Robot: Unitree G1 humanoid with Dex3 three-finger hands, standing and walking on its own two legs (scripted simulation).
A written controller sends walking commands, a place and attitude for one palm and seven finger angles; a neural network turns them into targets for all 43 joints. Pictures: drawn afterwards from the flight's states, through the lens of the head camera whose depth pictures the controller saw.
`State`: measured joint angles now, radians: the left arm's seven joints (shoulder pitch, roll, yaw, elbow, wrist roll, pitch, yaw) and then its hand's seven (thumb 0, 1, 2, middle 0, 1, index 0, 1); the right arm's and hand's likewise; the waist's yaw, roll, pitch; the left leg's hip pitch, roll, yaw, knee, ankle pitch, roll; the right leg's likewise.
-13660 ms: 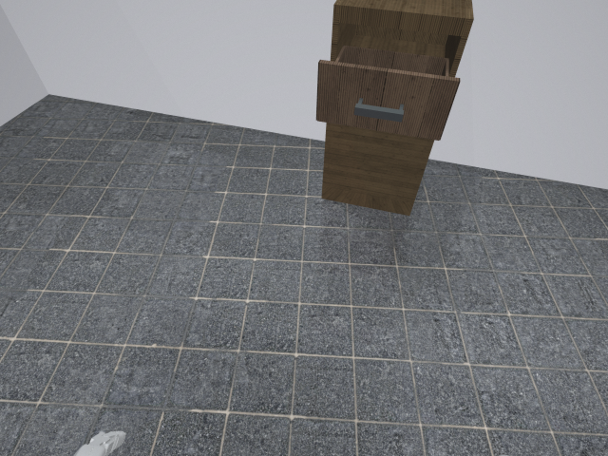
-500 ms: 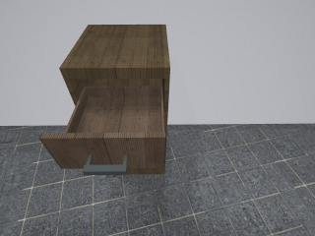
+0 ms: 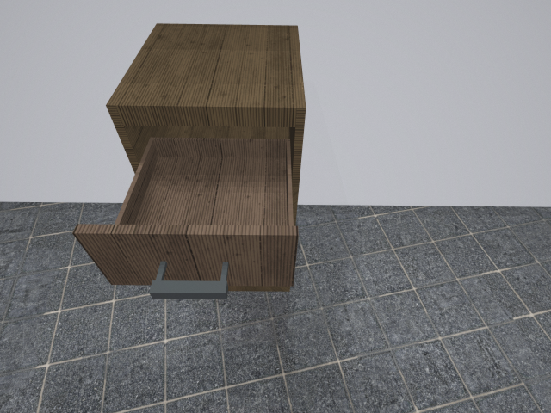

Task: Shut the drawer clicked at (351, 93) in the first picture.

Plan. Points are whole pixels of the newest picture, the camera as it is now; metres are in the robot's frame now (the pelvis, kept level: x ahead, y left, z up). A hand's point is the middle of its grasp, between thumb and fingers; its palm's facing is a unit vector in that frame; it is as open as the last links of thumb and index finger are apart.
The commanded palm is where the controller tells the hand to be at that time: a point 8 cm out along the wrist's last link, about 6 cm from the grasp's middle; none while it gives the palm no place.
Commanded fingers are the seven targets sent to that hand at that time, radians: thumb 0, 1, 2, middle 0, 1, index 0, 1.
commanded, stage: look again from close up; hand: left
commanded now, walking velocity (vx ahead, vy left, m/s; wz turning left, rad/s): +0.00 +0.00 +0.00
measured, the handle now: (191, 278) +0.35 +0.18 -0.07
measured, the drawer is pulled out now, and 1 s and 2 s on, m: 0.30 0.30 0.30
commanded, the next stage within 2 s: raise the hand and make a fist in 0.48 s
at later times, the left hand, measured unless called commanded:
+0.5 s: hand out of the picture +0.00 +0.14 -0.18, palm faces +0.02 -0.99 -0.17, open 7.4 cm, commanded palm none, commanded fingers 0.00 0.90 0.90 -0.20 -0.30 -0.20 -0.30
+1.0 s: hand (216, 403) +0.15 +0.10 -0.05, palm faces +0.02 -1.00 +0.06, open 5.9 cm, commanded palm +0.12 +0.19 -0.04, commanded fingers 0.00 0.90 0.90 -0.64 -0.78 -0.64 -0.78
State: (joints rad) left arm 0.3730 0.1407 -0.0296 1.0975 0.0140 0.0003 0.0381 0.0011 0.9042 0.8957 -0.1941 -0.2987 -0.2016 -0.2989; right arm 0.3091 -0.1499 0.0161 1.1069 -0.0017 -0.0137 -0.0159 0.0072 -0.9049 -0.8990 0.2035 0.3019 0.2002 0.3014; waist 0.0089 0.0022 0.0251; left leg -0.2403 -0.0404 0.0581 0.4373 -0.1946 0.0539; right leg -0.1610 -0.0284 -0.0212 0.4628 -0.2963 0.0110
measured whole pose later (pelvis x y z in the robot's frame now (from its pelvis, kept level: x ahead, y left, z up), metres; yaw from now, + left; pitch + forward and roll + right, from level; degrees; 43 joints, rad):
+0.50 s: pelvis +0.02 -0.02 +0.00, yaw +0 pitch -1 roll +1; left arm 0.32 0.13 -0.03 1.10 0.01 -0.01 0.05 0.00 0.91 0.90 -0.19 -0.30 -0.20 -0.30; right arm 0.28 -0.15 0.02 1.14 0.00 -0.02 -0.03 0.01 -0.92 -0.90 0.20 0.30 0.20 0.30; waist 0.01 -0.02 0.03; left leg -0.19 -0.02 0.04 0.42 -0.21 0.03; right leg -0.10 -0.01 -0.03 0.43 -0.31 -0.01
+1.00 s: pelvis -0.02 -0.04 -0.07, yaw +1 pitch +10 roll +1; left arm 0.52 0.10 0.01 0.08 -0.16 -0.46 -0.19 0.01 0.91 0.90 -0.45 -0.57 -0.46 -0.57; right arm 0.12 -0.25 -0.07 0.52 0.01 -0.20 0.00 0.01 -0.90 -0.90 0.20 0.30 0.20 0.30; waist 0.01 -0.05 -0.14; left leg -0.77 0.01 0.02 1.01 -0.41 -0.01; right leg -0.68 0.01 -0.06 1.05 -0.54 -0.06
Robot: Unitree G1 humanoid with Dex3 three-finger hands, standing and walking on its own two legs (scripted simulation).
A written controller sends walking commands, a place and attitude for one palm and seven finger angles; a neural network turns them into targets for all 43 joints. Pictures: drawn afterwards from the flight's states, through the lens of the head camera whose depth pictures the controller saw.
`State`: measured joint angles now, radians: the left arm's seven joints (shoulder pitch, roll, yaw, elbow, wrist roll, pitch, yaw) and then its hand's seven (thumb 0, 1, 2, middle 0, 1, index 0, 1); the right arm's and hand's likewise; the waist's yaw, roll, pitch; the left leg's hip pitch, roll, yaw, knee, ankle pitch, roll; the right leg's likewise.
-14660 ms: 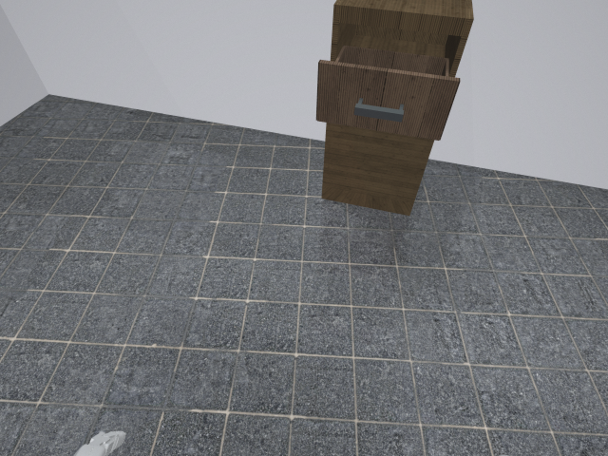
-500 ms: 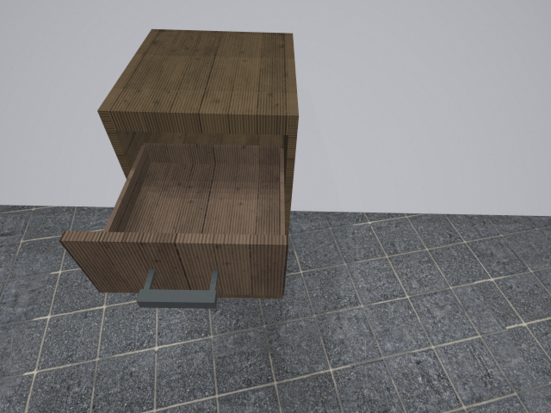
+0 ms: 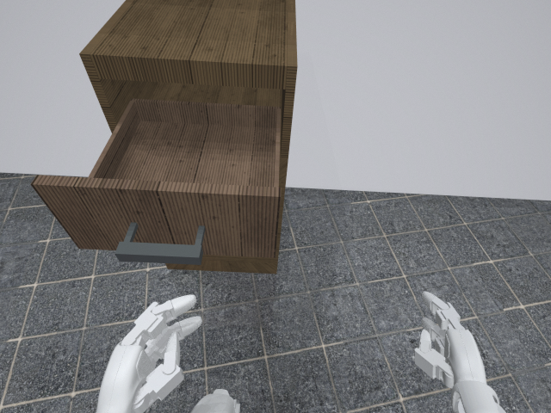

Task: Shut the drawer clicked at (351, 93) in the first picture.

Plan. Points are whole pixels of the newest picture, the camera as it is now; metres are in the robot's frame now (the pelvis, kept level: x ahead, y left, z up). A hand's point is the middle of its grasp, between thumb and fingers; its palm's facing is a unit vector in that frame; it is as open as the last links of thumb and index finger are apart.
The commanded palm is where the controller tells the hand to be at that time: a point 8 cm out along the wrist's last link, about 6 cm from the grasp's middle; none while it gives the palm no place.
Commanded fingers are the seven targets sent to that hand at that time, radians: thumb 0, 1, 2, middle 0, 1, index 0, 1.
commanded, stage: raise the hand and make a fist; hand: left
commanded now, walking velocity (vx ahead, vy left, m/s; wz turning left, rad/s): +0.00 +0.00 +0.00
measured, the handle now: (163, 241) +0.37 +0.22 +0.00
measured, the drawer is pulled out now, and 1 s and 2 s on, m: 0.30 0.30 0.30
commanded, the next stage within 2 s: bring the fist close to the handle in 1.48 s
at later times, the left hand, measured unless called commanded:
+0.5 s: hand (126, 346) +0.19 +0.19 +0.06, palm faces +0.15 -0.99 -0.06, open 3.5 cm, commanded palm +0.14 +0.24 +0.06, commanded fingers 0.00 0.90 0.90 -1.14 -1.32 -1.14 -1.32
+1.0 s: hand (141, 358) +0.17 +0.16 +0.09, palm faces +0.00 -1.00 +0.02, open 3.2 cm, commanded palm +0.14 +0.23 +0.10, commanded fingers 0.00 0.90 0.90 -1.40 -1.60 -1.40 -1.60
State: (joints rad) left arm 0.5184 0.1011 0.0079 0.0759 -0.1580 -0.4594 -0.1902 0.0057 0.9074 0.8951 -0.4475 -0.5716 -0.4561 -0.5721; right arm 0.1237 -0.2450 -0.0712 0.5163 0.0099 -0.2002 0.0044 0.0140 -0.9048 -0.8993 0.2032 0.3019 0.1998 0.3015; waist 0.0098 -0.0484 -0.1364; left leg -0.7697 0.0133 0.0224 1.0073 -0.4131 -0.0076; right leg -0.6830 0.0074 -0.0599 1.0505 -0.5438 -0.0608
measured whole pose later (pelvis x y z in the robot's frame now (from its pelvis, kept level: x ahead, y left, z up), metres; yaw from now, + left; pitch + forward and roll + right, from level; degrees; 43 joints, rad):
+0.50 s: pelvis +0.00 +0.00 +0.00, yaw +0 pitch +10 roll +0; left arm 0.60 0.18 0.15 -0.16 -0.25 -0.34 -0.12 0.02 0.90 0.90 -0.94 -1.11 -0.95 -1.11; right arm 0.31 -0.21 -0.04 0.59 0.04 -0.15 -0.07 0.02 -0.90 -0.90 0.21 0.30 0.20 0.30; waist -0.01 0.03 -0.13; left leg -0.77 0.03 0.00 1.00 -0.42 0.00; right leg -0.66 0.02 -0.07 1.01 -0.53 -0.05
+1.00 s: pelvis +0.00 +0.04 +0.01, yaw +1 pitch +8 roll -3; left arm 0.67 0.15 -0.10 -0.37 -0.14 -0.25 -0.08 0.01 0.90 0.90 -1.37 -1.57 -1.38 -1.57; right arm 0.22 -0.19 0.06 0.41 0.03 -0.13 -0.02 0.01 -0.90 -0.90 0.21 0.30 0.20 0.30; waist 0.02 0.05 -0.14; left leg -0.73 -0.01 0.00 1.01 -0.43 0.05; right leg -0.59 -0.01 -0.08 0.97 -0.52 0.00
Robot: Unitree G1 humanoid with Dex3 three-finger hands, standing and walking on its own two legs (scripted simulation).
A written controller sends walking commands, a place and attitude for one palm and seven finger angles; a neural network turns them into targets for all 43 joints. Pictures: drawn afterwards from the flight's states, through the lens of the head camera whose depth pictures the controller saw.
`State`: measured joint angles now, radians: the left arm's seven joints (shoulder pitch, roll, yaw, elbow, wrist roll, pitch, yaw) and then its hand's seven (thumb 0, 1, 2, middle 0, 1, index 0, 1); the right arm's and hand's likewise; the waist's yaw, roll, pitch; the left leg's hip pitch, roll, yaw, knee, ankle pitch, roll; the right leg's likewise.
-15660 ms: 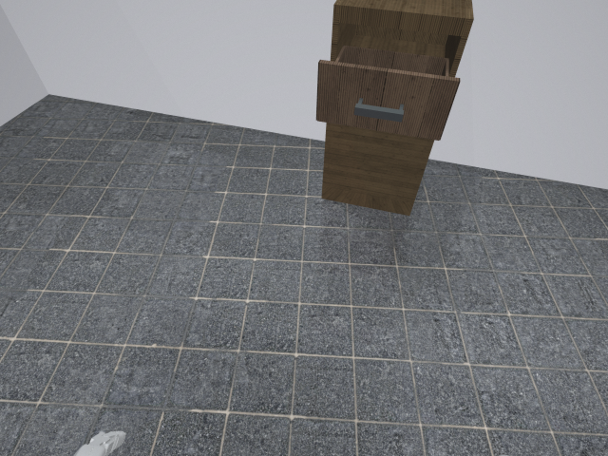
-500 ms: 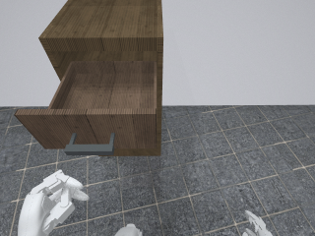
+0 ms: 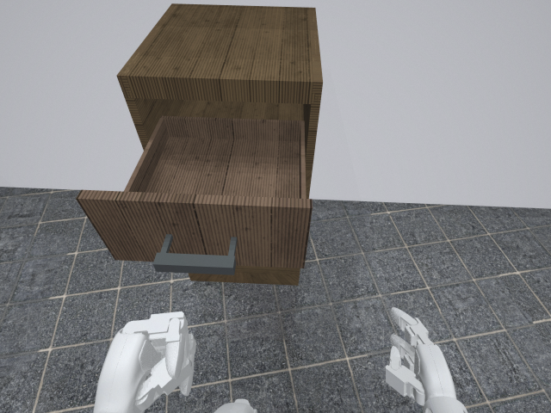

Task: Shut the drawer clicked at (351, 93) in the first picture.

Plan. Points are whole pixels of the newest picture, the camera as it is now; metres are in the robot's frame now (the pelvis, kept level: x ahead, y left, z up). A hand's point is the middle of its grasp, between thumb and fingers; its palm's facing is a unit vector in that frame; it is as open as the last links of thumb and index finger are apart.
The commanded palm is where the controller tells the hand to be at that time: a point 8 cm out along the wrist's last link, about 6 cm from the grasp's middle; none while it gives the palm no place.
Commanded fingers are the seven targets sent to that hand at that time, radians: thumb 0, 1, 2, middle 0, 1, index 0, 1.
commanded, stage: raise the hand and make a fist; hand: left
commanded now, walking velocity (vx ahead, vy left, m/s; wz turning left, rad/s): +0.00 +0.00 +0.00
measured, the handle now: (198, 252) +0.37 +0.17 -0.01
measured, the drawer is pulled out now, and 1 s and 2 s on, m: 0.30 0.30 0.30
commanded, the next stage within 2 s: bring the fist close to the handle in 0.48 s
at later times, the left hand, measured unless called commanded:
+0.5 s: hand (172, 347) +0.18 +0.14 +0.10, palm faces +0.06 -1.00 -0.06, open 3.3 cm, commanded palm +0.14 +0.19 +0.10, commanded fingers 0.00 0.90 0.90 -1.40 -1.60 -1.40 -1.60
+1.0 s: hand (191, 337) +0.21 +0.13 +0.05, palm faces -0.01 -1.00 -0.03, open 3.2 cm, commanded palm +0.19 +0.19 +0.05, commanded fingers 0.00 0.90 0.90 -1.40 -1.60 -1.40 -1.60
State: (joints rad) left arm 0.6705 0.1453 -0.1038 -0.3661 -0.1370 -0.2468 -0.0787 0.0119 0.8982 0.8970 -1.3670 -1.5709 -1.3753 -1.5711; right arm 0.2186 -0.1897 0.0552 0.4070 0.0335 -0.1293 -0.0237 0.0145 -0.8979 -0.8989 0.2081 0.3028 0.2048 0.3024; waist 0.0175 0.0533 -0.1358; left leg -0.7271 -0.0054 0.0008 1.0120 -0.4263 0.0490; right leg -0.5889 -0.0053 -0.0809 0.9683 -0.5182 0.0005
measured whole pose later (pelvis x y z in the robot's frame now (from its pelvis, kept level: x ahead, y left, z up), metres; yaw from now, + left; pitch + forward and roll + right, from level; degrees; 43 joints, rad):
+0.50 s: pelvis +0.01 -0.02 +0.00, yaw +0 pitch +8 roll -2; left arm 0.68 0.20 0.04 -0.36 -0.21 -0.31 -0.07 0.02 0.89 0.90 -1.39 -1.60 -1.40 -1.60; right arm 0.28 -0.23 0.01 0.47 0.04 -0.14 -0.04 0.02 -0.90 -0.90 0.21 0.30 0.20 0.30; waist 0.00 0.05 -0.13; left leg -0.71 0.02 -0.01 1.00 -0.43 0.02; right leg -0.58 0.02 -0.09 0.96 -0.53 -0.03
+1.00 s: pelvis +0.01 -0.03 -0.01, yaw +0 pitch +12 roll -2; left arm 0.51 0.19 0.08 -0.12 -0.23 -0.36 -0.19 0.01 0.90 0.90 -1.39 -1.60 -1.40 -1.60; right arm 0.22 -0.23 0.01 0.52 0.03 -0.15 -0.05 0.02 -0.90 -0.90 0.21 0.30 0.20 0.30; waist -0.01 0.04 -0.14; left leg -0.81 0.02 -0.03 1.05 -0.45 0.00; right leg -0.68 0.02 -0.11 1.02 -0.56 -0.04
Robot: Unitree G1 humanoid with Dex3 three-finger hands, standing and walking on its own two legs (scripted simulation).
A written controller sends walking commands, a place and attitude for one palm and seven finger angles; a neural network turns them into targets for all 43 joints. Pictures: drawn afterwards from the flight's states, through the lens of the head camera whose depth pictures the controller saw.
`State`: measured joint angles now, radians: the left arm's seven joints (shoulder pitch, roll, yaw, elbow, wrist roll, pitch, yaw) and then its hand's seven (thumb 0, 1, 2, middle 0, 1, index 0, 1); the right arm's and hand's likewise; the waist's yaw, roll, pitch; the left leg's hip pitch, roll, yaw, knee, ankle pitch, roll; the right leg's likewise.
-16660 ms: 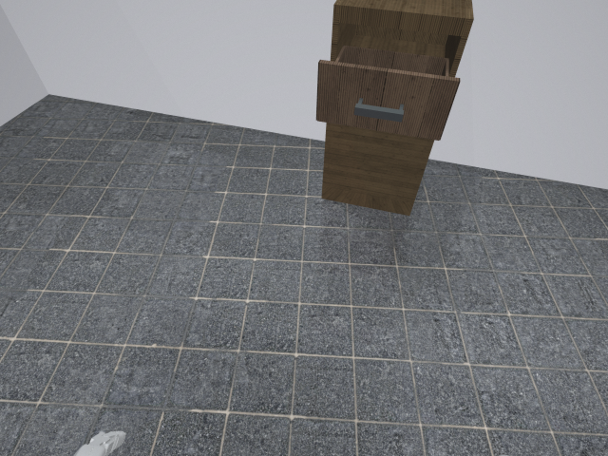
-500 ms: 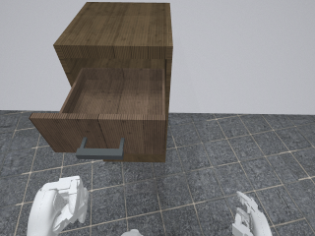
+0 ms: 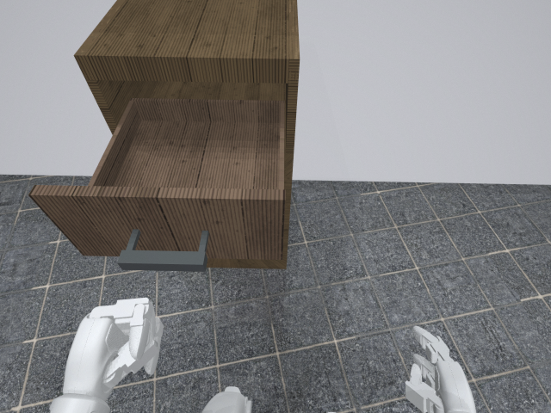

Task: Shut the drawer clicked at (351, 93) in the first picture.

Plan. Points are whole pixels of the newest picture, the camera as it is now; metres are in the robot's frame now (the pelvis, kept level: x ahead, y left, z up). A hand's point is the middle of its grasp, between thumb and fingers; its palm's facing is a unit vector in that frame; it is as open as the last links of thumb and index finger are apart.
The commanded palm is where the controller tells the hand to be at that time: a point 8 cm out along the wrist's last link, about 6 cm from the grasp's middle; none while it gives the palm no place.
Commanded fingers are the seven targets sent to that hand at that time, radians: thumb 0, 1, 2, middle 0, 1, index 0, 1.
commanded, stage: bring the fist close to the handle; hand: left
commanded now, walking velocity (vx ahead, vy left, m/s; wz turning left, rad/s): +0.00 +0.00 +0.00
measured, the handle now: (166, 248) +0.36 +0.20 +0.00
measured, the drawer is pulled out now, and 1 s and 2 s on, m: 0.30 0.30 0.23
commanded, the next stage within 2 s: push the drawer shut in 0.98 s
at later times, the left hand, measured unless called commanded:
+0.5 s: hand (167, 327) +0.23 +0.16 +0.02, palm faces +0.00 -1.00 -0.02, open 3.3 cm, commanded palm +0.22 +0.22 +0.01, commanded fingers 0.00 0.90 0.90 -1.40 -1.60 -1.40 -1.60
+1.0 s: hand (173, 322) +0.25 +0.16 -0.01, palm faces -0.02 -1.00 -0.01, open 3.3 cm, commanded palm +0.23 +0.22 +0.00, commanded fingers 0.00 0.90 0.90 -1.40 -1.60 -1.40 -1.60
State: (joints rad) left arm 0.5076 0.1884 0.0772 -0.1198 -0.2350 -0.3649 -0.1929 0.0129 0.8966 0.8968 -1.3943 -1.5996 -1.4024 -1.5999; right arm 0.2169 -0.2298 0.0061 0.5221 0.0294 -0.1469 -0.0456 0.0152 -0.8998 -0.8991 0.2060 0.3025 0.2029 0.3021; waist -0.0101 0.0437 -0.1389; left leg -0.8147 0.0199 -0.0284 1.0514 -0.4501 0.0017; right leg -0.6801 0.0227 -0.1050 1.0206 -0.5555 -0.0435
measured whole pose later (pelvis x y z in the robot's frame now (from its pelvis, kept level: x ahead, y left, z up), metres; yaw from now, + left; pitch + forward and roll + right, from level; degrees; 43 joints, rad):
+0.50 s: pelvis -0.01 +0.02 -0.03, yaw -1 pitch +17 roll -3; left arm 0.34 0.17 0.03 -0.01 -0.18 -0.44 -0.08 0.01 0.90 0.90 -1.39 -1.60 -1.40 -1.60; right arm 0.20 -0.23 0.01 0.52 0.00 -0.11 -0.02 0.01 -0.90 -0.90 0.21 0.30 0.20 0.30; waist -0.02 0.04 -0.17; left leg -1.02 0.02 -0.01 1.21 -0.49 0.03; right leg -0.89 0.01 -0.09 1.18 -0.60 -0.03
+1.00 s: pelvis -0.02 +0.02 -0.04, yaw -2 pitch +19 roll -4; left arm 0.26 0.18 0.02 0.06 -0.16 -0.40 -0.05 0.01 0.90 0.90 -1.39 -1.60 -1.40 -1.60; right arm 0.21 -0.23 0.02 0.50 0.00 -0.05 -0.02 0.01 -0.90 -0.90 0.21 0.30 0.20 0.30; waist -0.03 0.03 -0.17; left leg -1.07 0.02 -0.01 1.24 -0.50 0.04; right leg -0.93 0.02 -0.09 1.20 -0.60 -0.02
